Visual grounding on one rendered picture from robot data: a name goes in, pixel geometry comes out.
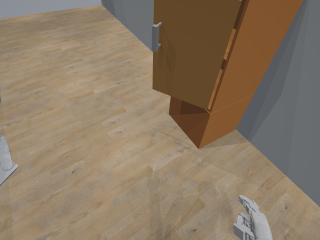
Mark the cupboard door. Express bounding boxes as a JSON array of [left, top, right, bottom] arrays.
[[152, 0, 242, 110]]

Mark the handle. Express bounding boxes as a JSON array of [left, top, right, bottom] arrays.
[[151, 22, 162, 52]]

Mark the robot right hand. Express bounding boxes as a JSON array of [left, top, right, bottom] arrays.
[[233, 195, 273, 240]]

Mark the robot left hand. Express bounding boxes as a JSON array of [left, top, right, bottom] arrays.
[[0, 96, 18, 186]]

